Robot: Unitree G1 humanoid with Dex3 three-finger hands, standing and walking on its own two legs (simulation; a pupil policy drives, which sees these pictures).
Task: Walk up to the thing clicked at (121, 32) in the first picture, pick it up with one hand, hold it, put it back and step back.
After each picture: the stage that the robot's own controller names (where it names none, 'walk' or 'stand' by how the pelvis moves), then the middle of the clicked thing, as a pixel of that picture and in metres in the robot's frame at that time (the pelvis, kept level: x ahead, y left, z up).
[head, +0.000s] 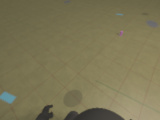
stand; (121, 33) +2.15 -0.79 -0.72
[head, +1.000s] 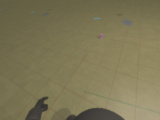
walk; (101, 36) +2.10 -0.20 -0.69
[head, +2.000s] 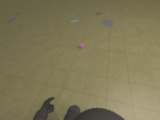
walk; (81, 46) +1.46 +0.28 -0.71
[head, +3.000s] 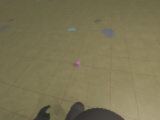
walk; (78, 64) +0.96 +0.32 -0.72
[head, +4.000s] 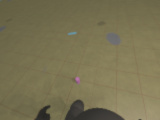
walk; (77, 80) +0.60 +0.26 -0.72
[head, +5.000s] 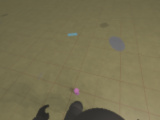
stand; (76, 91) +0.40 +0.21 -0.70
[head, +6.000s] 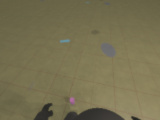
stand; (72, 101) +0.34 +0.20 -0.72
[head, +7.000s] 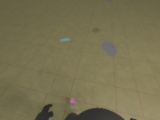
stand; (72, 101) +0.30 +0.19 -0.73
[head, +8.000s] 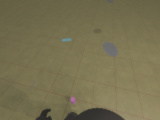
stand; (73, 100) +0.33 +0.19 -0.73
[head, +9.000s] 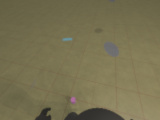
stand; (73, 100) +0.32 +0.19 -0.73
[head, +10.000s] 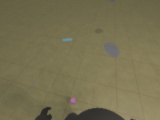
stand; (73, 101) +0.31 +0.19 -0.73
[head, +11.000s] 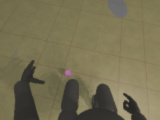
go down; (68, 73) +0.37 +0.21 -0.48
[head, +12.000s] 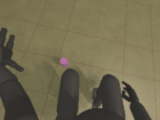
go down; (64, 62) +0.40 +0.24 -0.32
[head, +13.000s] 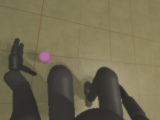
close in; (45, 58) +0.38 +0.28 -0.23
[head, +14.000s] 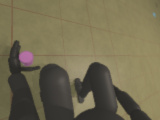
close; (26, 59) +0.37 +0.29 -0.21
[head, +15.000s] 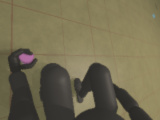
lift; (27, 58) +0.37 +0.29 -0.22
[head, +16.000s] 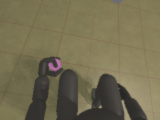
lift; (55, 66) +0.32 +0.25 -0.07
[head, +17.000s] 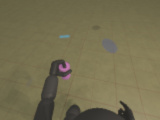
hold; (65, 71) +0.33 +0.18 +0.04
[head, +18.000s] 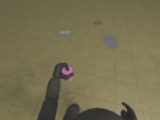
hold; (68, 74) +0.33 +0.17 -0.01
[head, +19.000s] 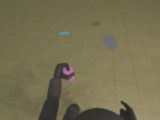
hold; (68, 74) +0.33 +0.16 -0.01
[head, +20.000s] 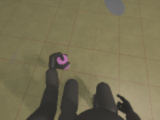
crouch; (63, 62) +0.39 +0.20 -0.08
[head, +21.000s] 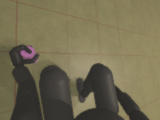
lower; (30, 55) +0.38 +0.28 -0.22
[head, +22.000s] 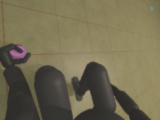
lower; (20, 55) +0.39 +0.30 -0.22
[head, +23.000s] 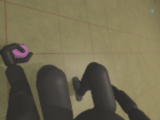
lower; (22, 54) +0.39 +0.30 -0.22
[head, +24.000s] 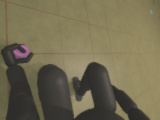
lower; (22, 54) +0.39 +0.30 -0.22
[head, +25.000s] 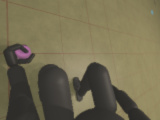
loosen; (24, 55) +0.38 +0.30 -0.22
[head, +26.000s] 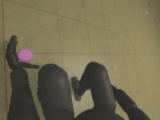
withdraw; (25, 57) +0.37 +0.28 -0.22
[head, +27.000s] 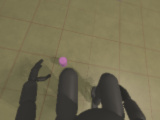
walk; (63, 62) +0.40 +0.24 -0.30
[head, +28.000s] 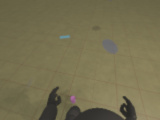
stand; (73, 99) +0.33 +0.17 -0.65
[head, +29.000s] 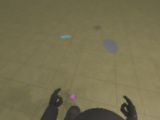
stand; (72, 97) +0.35 +0.19 -0.67
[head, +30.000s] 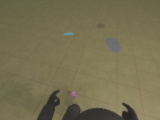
stand; (73, 95) +0.35 +0.18 -0.68
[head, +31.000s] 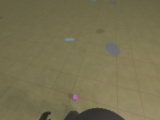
walk; (75, 98) +0.37 +0.17 -0.72
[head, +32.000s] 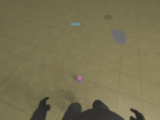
walk; (79, 79) +0.53 +0.12 -0.71
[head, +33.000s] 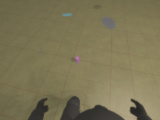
walk; (77, 59) +0.83 +0.21 -0.70
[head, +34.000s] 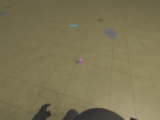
stand; (80, 61) +1.01 +0.17 -0.71
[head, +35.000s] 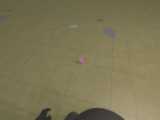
stand; (81, 62) +1.01 +0.17 -0.72
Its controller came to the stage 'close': yes
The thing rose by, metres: 0.70
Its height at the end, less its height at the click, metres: +0.00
